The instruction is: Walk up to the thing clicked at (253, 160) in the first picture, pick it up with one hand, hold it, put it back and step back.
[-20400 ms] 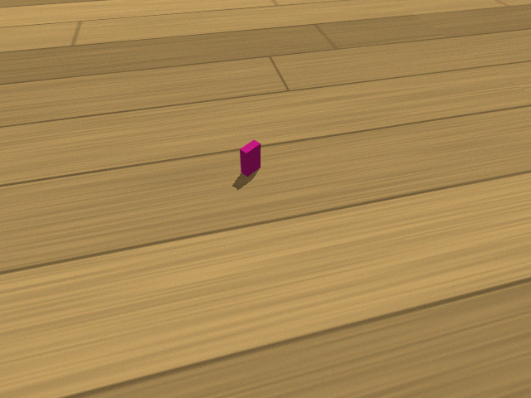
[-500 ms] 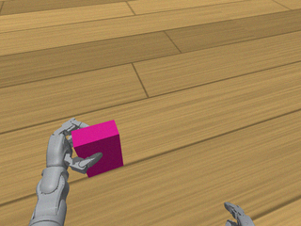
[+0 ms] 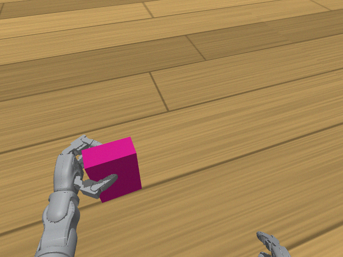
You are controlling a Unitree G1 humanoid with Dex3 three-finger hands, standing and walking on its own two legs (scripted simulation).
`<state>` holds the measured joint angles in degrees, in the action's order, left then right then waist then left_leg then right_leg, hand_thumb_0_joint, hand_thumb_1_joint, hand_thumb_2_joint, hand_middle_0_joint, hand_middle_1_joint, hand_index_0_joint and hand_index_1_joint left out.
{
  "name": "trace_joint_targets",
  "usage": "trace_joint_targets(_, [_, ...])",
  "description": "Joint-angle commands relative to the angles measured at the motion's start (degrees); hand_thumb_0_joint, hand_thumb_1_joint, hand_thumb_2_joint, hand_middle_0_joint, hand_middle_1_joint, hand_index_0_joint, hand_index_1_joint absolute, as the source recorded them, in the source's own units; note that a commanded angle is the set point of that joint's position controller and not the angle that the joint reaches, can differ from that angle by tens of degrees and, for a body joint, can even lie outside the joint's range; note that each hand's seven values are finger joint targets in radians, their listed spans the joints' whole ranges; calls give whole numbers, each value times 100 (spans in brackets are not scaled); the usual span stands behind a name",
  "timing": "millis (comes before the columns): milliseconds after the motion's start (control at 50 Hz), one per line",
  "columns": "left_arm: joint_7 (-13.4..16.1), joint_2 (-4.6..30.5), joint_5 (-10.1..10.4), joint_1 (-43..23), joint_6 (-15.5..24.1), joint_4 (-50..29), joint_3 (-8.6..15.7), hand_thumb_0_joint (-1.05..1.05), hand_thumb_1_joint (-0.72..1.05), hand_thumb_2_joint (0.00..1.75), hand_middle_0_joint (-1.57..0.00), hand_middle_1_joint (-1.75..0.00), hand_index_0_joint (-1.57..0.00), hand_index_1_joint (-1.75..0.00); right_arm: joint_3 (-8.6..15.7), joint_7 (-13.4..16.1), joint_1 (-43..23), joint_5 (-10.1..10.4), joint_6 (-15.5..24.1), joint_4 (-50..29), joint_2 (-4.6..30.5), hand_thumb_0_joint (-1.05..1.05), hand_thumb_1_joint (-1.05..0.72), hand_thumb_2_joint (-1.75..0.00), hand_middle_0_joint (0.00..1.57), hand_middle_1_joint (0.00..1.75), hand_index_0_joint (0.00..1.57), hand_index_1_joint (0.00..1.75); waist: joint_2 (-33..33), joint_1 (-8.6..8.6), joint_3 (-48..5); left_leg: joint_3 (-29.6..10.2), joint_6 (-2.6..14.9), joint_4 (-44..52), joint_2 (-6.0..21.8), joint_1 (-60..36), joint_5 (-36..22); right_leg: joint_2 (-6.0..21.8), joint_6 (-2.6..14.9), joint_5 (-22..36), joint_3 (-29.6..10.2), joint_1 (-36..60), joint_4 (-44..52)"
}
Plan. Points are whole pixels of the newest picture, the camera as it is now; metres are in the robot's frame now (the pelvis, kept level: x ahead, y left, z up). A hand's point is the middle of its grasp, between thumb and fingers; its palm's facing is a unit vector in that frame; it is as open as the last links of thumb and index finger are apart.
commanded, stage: hold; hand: left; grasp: from the side
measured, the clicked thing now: (115, 171) +0.32 +0.14 +0.01
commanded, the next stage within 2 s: crouch in 0.26 s
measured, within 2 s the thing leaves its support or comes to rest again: neither
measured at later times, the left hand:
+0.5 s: hand (94, 170) +0.31 +0.18 +0.04, palm faces +0.09 -1.00 -0.03, open 9.3 cm
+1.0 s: hand (111, 193) +0.34 +0.18 -0.16, palm faces +0.15 -0.99 -0.03, open 9.2 cm
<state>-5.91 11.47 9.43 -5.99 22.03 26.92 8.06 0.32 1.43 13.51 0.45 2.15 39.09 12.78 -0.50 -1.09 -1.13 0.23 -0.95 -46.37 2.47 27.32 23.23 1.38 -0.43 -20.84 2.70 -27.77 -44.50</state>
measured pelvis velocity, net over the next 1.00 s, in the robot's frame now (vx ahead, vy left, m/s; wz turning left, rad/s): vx -0.04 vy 0.00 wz -0.01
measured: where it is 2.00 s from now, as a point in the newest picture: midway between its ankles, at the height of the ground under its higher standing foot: outside the picture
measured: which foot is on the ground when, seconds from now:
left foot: down 0.00-1.00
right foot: down 0.00-1.00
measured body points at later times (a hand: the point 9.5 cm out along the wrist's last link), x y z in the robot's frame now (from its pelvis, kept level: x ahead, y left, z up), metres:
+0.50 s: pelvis -0.01 +0.00 +0.00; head +0.02 +0.01 +0.45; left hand +0.30 +0.23 +0.05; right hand +0.13 -0.25 -0.11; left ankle +0.01 +0.13 -0.71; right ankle +0.02 -0.13 -0.71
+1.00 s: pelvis -0.04 +0.00 -0.14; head +0.10 +0.02 +0.29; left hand +0.33 +0.24 -0.15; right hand +0.09 -0.27 -0.26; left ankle +0.01 +0.13 -0.71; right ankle +0.02 -0.13 -0.71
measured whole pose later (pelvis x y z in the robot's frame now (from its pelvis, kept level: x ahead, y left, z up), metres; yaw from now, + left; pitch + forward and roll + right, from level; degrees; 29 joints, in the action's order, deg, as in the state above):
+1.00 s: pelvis -0.04 +0.00 -0.14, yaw +0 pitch +26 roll -2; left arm -4.3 12.8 7.5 -20.2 42.7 49.0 15.1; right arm 1.5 -3.0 9.9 -3.3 3.1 39.6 15.0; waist 0.3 -4.0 -10.4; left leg -2.0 -1.0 -88.1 2.3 78.0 36.3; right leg 2.2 0.0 -33.6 2.9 -78.1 -85.7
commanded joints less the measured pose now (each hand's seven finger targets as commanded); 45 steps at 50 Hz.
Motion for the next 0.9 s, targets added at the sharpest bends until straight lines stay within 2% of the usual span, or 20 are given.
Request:
trace_joint_targets(0, [14, 790, 200, -1789, 529, -1504, 400, 0, 14, 123, -123, -142, -125, -142, 279, 51, -234, 42, 231, -720, 771, 0, -92, -91, 20, 30, 20, 30, -32, -6, -1481, 9, 103, 686, -216, -471, -1342, -122, 75, 1449, -36, 745, 603])
trace_joint_targets(40, [35, 714, 195, -1861, 528, -1566, 307, 0, 14, 122, -122, -141, -124, -140, 264, 61, -270, 48, 232, -757, 754, 0, -91, -90, 20, 30, 20, 30, -53, -15, -1468, 1, 97, 759, -213, -497, -1162, -129, 83, 1259, -26, 674, 634])
trace_joint_targets(80, [52, 874, 197, -1827, 538, -1620, 460, 0, 12, 121, -121, -140, -123, -140, 263, 82, -276, 43, 231, -727, 767, 0, -92, -90, 20, 30, 20, 30, -29, 15, -1403, 25, 110, 758, -231, -456, -1054, -116, 73, 1156, -42, 687, 678])
trace_joint_targets(100, [17, 562, 182, -1425, 476, -1053, 252, 0, 11, 121, -122, -141, -124, -140, 236, 69, -288, 32, 240, -714, 725, 0, -92, -90, 20, 30, 20, 30, 132, -26, -1237, 12, 122, 720, -225, -344, -1060, -120, 58, 1163, -34, 647, 668])
trace_joint_targets(140, [13, 789, 180, -1689, 537, -1421, 415, 0, 15, 121, -122, -141, -124, -140, 279, 70, -345, 42, 258, -781, 781, 0, -92, -91, 20, 30, 20, 30, -12, 14, -1439, 34, 125, 734, -238, -407, -1070, -97, 58, 1223, -64, 719, 670])
trace_joint_targets(180, [-6, 882, 126, -1979, 615, -1807, 332, 0, 12, 121, -122, -141, -124, -141, 282, 70, -294, 32, 239, -791, 780, 0, -92, -91, 20, 30, 20, 30, -275, 13, -1631, 17, 88, 762, -235, -569, -1147, -111, 95, 1235, -55, 774, 612])
trace_joint_targets(220, [18, 856, 166, -1780, 561, -1669, 405, 0, 14, 121, -123, -142, -125, -141, 282, 76, -257, 44, 250, -761, 780, 0, -92, -91, 20, 30, 20, 30, -90, 26, -1636, 5, 106, 734, -231, -525, -1220, -119, 81, 1322, -49, 815, 627])
trace_joint_targets(260, [14, 627, 196, -1759, 538, -1373, 267, 0, 13, 121, -121, -141, -123, -140, 243, 62, -315, 45, 258, -779, 741, 0, -92, -91, 20, 30, 20, 30, -10, -34, -1291, 7, 106, 760, -220, -361, -1026, -131, 80, 1150, -36, 633, 638])
trace_joint_targets(280, [32, 850, 219, -1951, 575, -1645, 469, 0, 13, 121, -121, -141, -123, -140, 255, 79, -295, 39, 261, -748, 759, 0, -92, -91, 20, 30, 20, 30, -149, 19, -1559, 22, 103, 744, -227, -465, -1048, -112, 84, 1172, -54, 719, 652])
trace_joint_targets(320, [19, 801, 184, -1929, 563, -1657, 344, 0, 14, 121, -121, -140, -123, -140, 251, 84, -300, 35, 277, -761, 758, 0, -91, -90, 20, 30, 20, 30, -123, -1, -1473, 5, 97, 769, -216, -473, -1008, -129, 86, 1111, -39, 680, 649])
trace_joint_targets(340, [54, 1015, 173, -2011, 577, -1764, 555, 0, 19, 126, -126, -144, -128, -144, 272, 99, -252, 31, 276, -708, 768, 0, -91, -91, 20, 30, 20, 30, -153, 12, -1628, 30, 112, 733, -246, -484, -1018, -98, 73, 1138, -72, 741, 678])
trace_joint_targets(380, [15, 475, 186, -1448, 485, -1089, 191, 0, 24, 120, -124, -138, -127, -136, 226, 71, -292, 36, 285, -754, 722, 0, -87, -90, 20, 30, 20, 30, 149, -39, -1292, -7, 124, 748, -217, -323, -990, -128, 67, 1110, -26, 641, 651])
trace_joint_targets(420, [68, 813, 150, -1894, 564, -1431, 399, 0, 24, 121, -125, -138, -127, -137, 274, 71, -305, 38, 279, -720, 774, 0, -87, -90, 20, 30, 20, 30, -68, -8, -1348, 3, 109, 724, -221, -326, -1032, -114, 87, 1148, -38, 580, 615])
trace_joint_targets(460, [93, 574, 90, -1648, 571, -982, 257, 0, 24, 122, -125, -139, -128, -138, 264, 33, -303, 9, 276, -727, 747, 0, -86, -90, 20, 30, 20, 30, 86, -68, -1064, -7, 126, 684, -215, -110, -822, -118, 80, 946, -25, 369, 583])
trace_joint_targets(560, [301, 471, 42, -1909, 902, -578, 395, 0, 22, 121, -123, -137, -126, -136, 335, -109, -238, -74, 304, -669, 755, 0, -87, -90, 20, 30, 20, 30, 108, -89, -1156, -73, 116, 317, -203, 418, -519, -128, 112, 662, -7, -183, 162])
trace_joint_targets(700, [247, 613, -95, -2336, 1703, 294, 538, 0, 17, 119, -123, -137, -125, -136, 424, -236, -83, -222, 329, -484, 839, 0, -88, -90, 20, 30, 20, 30, -27, -234, -1951, -167, 112, -1005, -243, 1452, -543, -116, 153, 633, -69, -1474, -1078])
trace_joint_targets(780, [235, 786, -19, -2547, 2197, 472, 825, 0, 19, 121, -124, -138, -126, -137, 426, -307, -135, -252, 338, -584, 913, 0, -89, -90, 20, 30, 20, 30, -109, -138, -2744, -205, 121, -1895, -276, 2398, -325, -103, 179, 360, -106, -2223, -1942])
trace_joint_targets(820, [208, 595, -9, -2665, 2371, 760, 671, 0, 18, 122, -123, -136, -124, -136, 420, -351, -159, -281, 326, -588, 970, 0, -89, -90, 20, 30, 20, 30, -276, -214, -2942, -286, 89, -2227, -286, 2715, -236, -116, 219, 182, -61, -2856, -2375])
trace_joint_targets(860, [215, 887, -33, -2760, 2519, 857, 898, 0, 20, 122, -124, -136, -125, -137, 436, -368, -125, -299, 312, -539, 1061, 0, -88, -90, 20, 30, 20, 30, -324, -135, -3324, -285, 102, -2658, -285, 2997, -373, -118, 231, 262, -68, -3188, -2782])
trace_joint_targets(880, [186, 882, -69, -2888, 2587, 807, 794, 0, 23, 123, -124, -136, -125, -136, 416, -376, -153, -319, 313, -540, 1051, 0, -89, -90, 20, 30, 20, 30, -351, -168, -3591, -260, 122, -2922, -285, 3165, -541, -97, 211, 427, -144, -3229, -2946])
